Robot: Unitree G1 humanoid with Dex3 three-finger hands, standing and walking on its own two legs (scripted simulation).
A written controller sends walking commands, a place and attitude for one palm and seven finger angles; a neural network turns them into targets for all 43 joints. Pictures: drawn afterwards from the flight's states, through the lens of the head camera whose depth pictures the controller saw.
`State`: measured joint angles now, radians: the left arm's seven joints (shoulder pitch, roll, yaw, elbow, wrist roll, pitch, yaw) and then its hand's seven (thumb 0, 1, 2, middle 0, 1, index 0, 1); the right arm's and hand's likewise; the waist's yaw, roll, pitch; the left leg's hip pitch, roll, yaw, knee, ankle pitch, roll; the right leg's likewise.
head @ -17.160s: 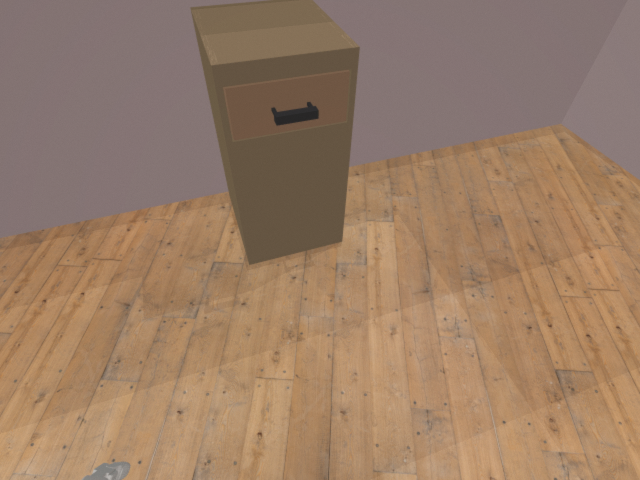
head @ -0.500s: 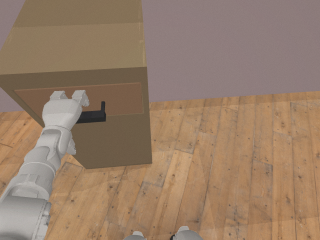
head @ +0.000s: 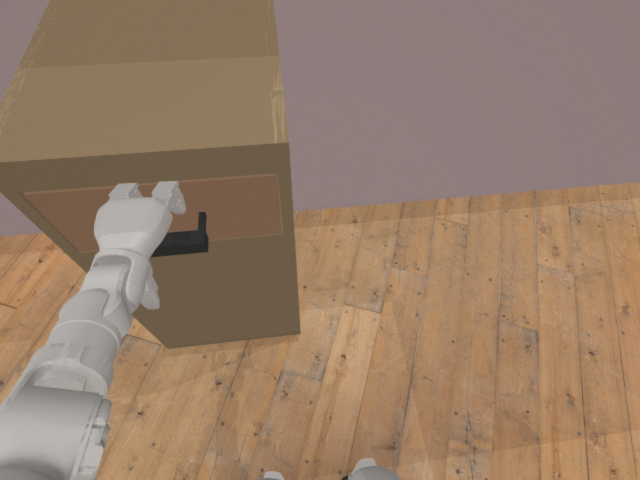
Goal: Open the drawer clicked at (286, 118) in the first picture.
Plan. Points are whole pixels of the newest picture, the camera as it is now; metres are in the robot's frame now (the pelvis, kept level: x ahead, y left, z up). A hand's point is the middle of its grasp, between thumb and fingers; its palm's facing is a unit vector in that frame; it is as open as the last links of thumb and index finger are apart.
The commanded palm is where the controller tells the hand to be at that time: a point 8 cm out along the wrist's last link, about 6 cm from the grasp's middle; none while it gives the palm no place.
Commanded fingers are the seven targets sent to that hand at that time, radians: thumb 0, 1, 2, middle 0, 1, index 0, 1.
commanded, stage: move the hooked fingers above the handle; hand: left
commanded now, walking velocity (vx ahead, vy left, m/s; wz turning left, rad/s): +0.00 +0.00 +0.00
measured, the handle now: (167, 232) +0.49 +0.24 -0.06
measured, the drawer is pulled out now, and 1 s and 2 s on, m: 0.00 0.00 0.00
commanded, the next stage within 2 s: lower the fingers behind the handle in 1.90 s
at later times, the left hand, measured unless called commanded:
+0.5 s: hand (156, 239) +0.44 +0.23 -0.01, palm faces -0.09 -0.04 -1.00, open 13.8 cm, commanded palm +0.42 +0.23 +0.05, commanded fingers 0.00 -0.50 0.30 -0.30 -1.20 -0.30 -1.20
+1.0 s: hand (163, 235) +0.44 +0.22 +0.00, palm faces -0.05 -0.05 -1.00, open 13.8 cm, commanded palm +0.42 +0.23 +0.05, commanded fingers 0.00 -0.50 0.30 -0.30 -1.20 -0.30 -1.20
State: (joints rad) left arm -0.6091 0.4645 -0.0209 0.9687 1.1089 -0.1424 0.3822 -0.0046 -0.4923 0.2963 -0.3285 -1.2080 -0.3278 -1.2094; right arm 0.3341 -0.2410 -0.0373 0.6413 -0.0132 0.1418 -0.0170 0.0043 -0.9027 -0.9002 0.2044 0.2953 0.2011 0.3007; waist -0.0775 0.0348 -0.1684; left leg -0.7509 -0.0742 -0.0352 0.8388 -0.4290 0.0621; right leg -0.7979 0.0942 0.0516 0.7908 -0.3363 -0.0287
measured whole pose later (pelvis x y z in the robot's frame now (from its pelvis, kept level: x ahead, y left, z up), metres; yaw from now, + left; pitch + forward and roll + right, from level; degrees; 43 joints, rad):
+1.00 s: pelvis +0.01 +0.00 +0.00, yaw +0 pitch +20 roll -1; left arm -0.61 0.42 -0.02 0.96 1.11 -0.07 0.41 0.00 -0.49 0.30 -0.34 -1.21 -0.32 -1.20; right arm 0.30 -0.24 -0.04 0.65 -0.02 0.15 0.00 0.00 -0.90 -0.90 0.20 0.30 0.20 0.30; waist -0.08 0.04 -0.18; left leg -0.72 -0.07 -0.03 0.82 -0.44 0.06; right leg -0.77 0.10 0.06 0.78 -0.35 -0.04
